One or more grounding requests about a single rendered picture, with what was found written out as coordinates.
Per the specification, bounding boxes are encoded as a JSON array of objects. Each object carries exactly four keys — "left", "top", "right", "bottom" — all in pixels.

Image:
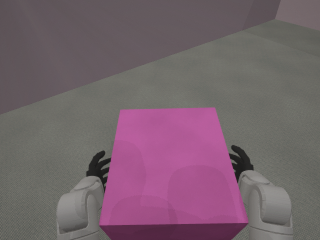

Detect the robot right hand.
[{"left": 228, "top": 145, "right": 254, "bottom": 184}]

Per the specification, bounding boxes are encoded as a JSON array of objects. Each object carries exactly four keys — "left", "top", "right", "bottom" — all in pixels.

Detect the robot left hand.
[{"left": 86, "top": 150, "right": 111, "bottom": 193}]

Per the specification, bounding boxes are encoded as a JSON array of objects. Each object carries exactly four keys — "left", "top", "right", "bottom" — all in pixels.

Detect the left robot forearm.
[{"left": 56, "top": 176, "right": 105, "bottom": 240}]

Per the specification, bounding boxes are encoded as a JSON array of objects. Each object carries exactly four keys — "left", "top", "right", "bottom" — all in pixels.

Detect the right robot forearm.
[{"left": 238, "top": 170, "right": 294, "bottom": 240}]

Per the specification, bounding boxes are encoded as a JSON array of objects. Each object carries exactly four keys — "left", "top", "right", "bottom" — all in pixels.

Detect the carton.
[{"left": 99, "top": 107, "right": 249, "bottom": 240}]

